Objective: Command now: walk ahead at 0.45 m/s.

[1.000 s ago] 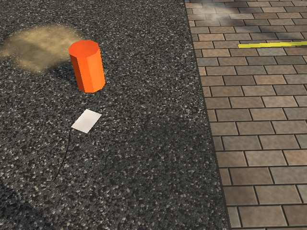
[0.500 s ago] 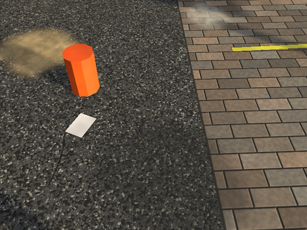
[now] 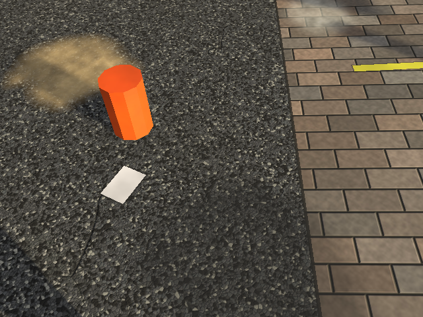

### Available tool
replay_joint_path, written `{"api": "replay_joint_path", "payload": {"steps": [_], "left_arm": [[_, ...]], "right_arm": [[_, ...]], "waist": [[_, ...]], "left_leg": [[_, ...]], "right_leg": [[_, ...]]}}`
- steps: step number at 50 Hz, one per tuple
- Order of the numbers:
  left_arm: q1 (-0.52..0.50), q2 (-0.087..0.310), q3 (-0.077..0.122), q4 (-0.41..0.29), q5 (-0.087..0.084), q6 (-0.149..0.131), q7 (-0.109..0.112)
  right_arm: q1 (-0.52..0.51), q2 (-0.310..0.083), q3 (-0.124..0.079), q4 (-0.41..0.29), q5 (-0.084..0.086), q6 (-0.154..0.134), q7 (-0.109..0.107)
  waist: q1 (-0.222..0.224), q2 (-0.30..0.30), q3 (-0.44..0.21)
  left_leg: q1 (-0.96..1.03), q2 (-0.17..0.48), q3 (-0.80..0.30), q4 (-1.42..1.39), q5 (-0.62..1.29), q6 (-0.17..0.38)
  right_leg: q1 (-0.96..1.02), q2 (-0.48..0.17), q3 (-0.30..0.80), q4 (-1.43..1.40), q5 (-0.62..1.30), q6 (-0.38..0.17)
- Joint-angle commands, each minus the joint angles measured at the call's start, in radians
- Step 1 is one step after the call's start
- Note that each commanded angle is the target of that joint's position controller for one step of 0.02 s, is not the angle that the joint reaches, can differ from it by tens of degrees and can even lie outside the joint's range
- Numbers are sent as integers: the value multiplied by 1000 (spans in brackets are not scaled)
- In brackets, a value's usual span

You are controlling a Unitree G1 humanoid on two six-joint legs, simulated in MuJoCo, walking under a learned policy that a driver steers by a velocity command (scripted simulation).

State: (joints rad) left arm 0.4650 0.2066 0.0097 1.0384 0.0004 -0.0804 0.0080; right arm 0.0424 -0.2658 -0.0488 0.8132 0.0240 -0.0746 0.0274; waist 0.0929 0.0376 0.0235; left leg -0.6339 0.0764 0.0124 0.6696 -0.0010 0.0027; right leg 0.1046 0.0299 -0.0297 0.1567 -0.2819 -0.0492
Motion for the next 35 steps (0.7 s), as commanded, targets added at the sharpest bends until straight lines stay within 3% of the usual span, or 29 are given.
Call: {"api": "replay_joint_path", "payload": {"steps": [1, 3, 5, 6, 7, 8, 9, 10, 11, 12, 13, 14, 17, 21, 24, 28, 31, 32, 33, 34, 35], "left_arm": [[49, 186, 38, -21, -11, -5, 11], [44, 193, 46, -19, -16, 0, 12], [18, 216, 57, -29, -11, 8, 13], [4, 226, 62, -35, -6, 17, 13], [-10, 218, 59, -44, 0, 27, 13], [-6, 186, 45, -69, 15, 27, 13], [145, 15, -1, -74, 8, 6, -4], [55, 124, 24, -70, -24, -25, -11], [-62, 186, 44, -119, -54, -44, -13], [-120, 188, 44, -134, -53, -53, -6], [-141, 182, 53, -134, -38, -49, 2], [-113, 163, 55, -131, -28, -37, 4], [-110, 113, 51, -145, -18, -4, 6], [-279, 122, 49, -214, -2, -1, 5], [-399, 103, 38, -245, -6, -12, -7], [-505, 118, 34, -290, -19, -17, -28], [-491, 155, 45, -306, -20, -23, -43], [-428, 176, 56, -293, -20, -25, -44], [-283, 214, 79, -249, -19, -25, -39], [-93, 284, 103, -205, -9, -23, -31], [-7, 377, 126, -177, -1, -15, -32]], "right_arm": [[-195, -29, 7, -114, 7, -20, 14], [-210, -49, 4, -126, 7, -26, 24], [-146, -90, -14, -115, 4, -30, 25], [-45, -122, -31, -88, 4, -28, 20], [130, -160, -54, -33, 7, -23, 10], [320, -217, -71, 11, -7, -16, -3], [384, -273, -78, 42, -16, -15, 4], [354, -168, -52, 47, -9, -15, 5], [250, -134, -40, 35, -7, -20, 2], [167, -113, -32, 22, -12, -27, 3], [121, -87, -25, 17, -22, -34, 7], [102, -68, -18, 22, -34, -39, 9], [123, -80, -19, 55, -22, -47, 9], [189, -133, -29, 83, -21, -42, -18], [248, -154, -30, 103, -12, -35, -27], [331, -164, -33, 144, 0, -18, -29], [330, -182, -40, 151, -1, 3, -33], [311, -188, -41, 147, -2, 10, -34], [300, -172, -35, 142, -7, 16, -34], [309, -133, -16, 119, -24, 17, -35], [433, -3, 23, 110, -25, -4, -25]], "waist": [[1, -127, 136], [-23, -128, 129], [-80, -151, 56], [-137, -170, -20], [-222, -163, -124], [-280, -78, -262], [-183, 216, -439], [-225, 138, -375], [-199, 114, -183], [-163, 9, -105], [-128, -22, -53], [-89, 2, -50], [-56, 20, -7], [-93, -1, 44], [-136, -5, 49], [-168, 2, 60], [-133, 23, 35], [-91, 35, -2], [-20, 24, -89], [45, -48, -239], [-5, -316, -371]], "left_leg": [[4, -37, 30, -113, 64, 13], [13, -40, 18, -152, 34, 43], [128, -78, 36, -157, -24, 79], [259, -110, 58, -150, -51, 103], [486, -124, 67, -163, -33, 134], [825, 52, -137, -118, -76, 195], [1139, 314, -673, -248, -345, 382], [1064, 293, -777, -383, -459, 352], [900, 260, -611, -412, -406, 301], [734, 225, -484, -442, -279, 274], [607, 186, -382, -465, -160, 256], [530, 154, -313, -492, -111, 245], [410, 136, -222, -561, -73, 261], [415, 112, -146, -596, -45, 250], [431, 81, -79, -587, -20, 212], [579, 138, -91, -531, -23, 199], [683, 184, -109, -444, 87, 171], [690, 173, -93, -366, 229, 156], [659, 123, -53, -194, 359, 132], [497, 65, -6, 89, 219, 98], [77, -120, 28, 467, -295, 24]], "right_leg": [[-97, -245, 100, -72, 366, -122], [-26, -276, 93, -32, 457, -113], [32, -290, 80, 79, 757, -93], [39, -281, 65, 203, 939, -81], [-27, -240, 37, 403, 996, -54], [-279, -195, 27, 704, 702, -32], [-653, 22, 59, 1079, -166, 29], [-763, 1, 184, 1205, -275, 9], [-835, -53, 155, 1220, -199, -8], [-793, -108, 135, 1170, -100, -12], [-747, -140, 120, 1110, -45, -5], [-678, -169, 129, 1076, -11, -2], [-650, -195, 108, 972, 4, 24], [-749, -200, 85, 717, 223, 62], [-688, -152, 38, 508, 377, 63], [-710, -129, 47, 394, 359, 45], [-667, -108, 43, 352, 238, 4], [-573, -82, 18, 335, 209, -15], [-382, -51, -9, 320, 208, -43], [-86, -169, 117, 355, 228, -101], [280, -401, 589, 263, 22, -262]]}}
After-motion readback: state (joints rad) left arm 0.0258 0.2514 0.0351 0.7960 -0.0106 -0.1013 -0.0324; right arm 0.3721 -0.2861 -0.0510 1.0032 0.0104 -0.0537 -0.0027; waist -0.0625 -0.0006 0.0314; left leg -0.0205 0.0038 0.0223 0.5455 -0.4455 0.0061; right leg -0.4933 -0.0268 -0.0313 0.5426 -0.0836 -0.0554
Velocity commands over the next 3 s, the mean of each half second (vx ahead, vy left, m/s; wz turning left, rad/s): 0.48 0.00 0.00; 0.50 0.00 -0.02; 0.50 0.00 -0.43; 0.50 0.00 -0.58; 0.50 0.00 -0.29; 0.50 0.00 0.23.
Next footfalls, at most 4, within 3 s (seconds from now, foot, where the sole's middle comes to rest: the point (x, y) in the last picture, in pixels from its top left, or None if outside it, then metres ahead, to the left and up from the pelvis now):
0.16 left None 0.28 0.13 -0.78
0.68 right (288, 291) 0.58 -0.12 -0.78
1.20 left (223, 208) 0.88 0.11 -0.78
1.74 right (311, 171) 1.07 -0.22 -0.78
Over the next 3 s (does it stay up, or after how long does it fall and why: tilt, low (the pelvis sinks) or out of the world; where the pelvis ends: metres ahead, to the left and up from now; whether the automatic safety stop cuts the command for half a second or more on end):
stays up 1.50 -0.48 0.00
